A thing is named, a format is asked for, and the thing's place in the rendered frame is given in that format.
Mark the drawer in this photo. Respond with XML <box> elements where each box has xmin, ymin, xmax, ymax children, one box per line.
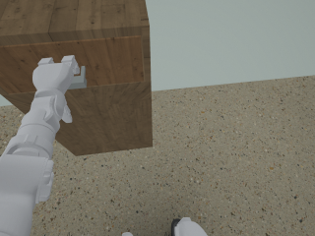
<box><xmin>0</xmin><ymin>35</ymin><xmax>144</xmax><ymax>94</ymax></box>

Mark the left robot forearm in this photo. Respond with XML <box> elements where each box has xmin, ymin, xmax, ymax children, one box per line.
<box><xmin>0</xmin><ymin>88</ymin><xmax>66</xmax><ymax>162</ymax></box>

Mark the robot left upper arm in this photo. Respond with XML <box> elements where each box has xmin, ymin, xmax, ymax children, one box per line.
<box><xmin>0</xmin><ymin>154</ymin><xmax>54</xmax><ymax>236</ymax></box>

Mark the robot right thigh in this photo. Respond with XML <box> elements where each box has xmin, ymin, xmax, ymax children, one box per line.
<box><xmin>174</xmin><ymin>221</ymin><xmax>208</xmax><ymax>236</ymax></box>

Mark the right robot foot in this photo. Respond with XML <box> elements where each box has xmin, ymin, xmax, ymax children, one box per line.
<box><xmin>170</xmin><ymin>218</ymin><xmax>181</xmax><ymax>236</ymax></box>

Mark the cabinet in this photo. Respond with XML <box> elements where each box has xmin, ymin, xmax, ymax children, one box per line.
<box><xmin>0</xmin><ymin>0</ymin><xmax>153</xmax><ymax>156</ymax></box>

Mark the left robot hand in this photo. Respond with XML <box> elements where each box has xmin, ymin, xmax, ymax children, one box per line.
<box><xmin>32</xmin><ymin>55</ymin><xmax>80</xmax><ymax>123</ymax></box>

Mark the handle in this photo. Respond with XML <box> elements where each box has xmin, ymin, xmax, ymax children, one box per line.
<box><xmin>68</xmin><ymin>66</ymin><xmax>87</xmax><ymax>89</ymax></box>

